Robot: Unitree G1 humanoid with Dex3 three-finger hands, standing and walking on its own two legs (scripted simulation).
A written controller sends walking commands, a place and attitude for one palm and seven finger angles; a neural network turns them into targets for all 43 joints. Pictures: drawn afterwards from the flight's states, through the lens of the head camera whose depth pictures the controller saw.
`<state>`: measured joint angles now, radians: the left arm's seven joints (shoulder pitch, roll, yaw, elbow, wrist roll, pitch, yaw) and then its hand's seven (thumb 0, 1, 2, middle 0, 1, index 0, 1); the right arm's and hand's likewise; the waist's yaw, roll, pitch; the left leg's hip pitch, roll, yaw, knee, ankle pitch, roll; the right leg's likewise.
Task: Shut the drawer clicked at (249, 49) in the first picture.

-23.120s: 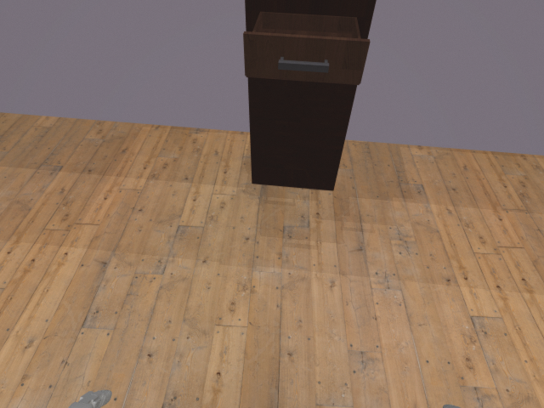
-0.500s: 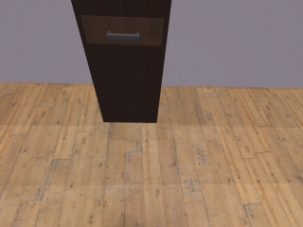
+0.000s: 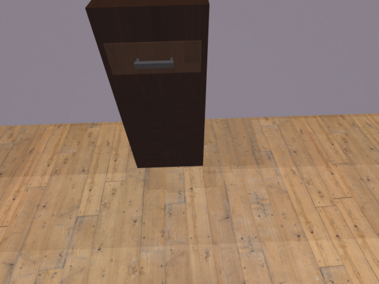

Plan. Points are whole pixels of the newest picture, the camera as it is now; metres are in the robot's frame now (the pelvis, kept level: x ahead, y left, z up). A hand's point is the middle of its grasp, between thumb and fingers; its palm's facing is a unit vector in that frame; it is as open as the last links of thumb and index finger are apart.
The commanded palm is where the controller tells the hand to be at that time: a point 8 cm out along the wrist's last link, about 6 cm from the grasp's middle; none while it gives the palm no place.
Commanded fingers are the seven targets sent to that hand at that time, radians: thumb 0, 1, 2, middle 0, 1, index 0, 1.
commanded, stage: let the arm hang, fingers relaxed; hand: left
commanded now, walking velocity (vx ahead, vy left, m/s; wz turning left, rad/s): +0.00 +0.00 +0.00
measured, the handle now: (154, 62) +0.91 +0.19 +0.00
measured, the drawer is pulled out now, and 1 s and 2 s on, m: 0.00 0.00 0.00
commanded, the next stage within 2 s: look to check the result in 0.24 s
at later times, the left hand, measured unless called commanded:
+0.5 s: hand out of the picture +0.07 +0.21 -0.16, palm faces +0.00 -0.96 -0.29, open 7.3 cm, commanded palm none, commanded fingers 0.00 0.90 0.90 -0.20 -0.30 -0.20 -0.30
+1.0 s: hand out of the picture +0.11 +0.21 -0.15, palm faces -0.02 -0.95 -0.32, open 7.3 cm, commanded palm none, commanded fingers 0.00 0.90 0.90 -0.20 -0.30 -0.20 -0.30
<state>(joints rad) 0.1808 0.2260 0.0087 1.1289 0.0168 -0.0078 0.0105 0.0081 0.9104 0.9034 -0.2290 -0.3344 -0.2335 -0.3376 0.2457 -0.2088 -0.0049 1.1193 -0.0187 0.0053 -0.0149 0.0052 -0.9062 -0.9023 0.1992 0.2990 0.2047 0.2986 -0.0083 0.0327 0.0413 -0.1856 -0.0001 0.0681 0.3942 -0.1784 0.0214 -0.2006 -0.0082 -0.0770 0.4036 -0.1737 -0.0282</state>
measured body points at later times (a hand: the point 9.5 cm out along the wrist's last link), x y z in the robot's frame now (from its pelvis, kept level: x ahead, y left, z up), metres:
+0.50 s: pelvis +0.02 -0.01 +0.00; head +0.04 -0.02 +0.45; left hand +0.07 +0.26 -0.14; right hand +0.06 -0.27 -0.15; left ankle +0.02 +0.10 -0.74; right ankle +0.03 -0.10 -0.74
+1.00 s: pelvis +0.03 -0.02 +0.01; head +0.05 -0.04 +0.45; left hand +0.11 +0.26 -0.13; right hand +0.09 -0.31 -0.14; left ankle +0.02 +0.10 -0.74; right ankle +0.03 -0.10 -0.74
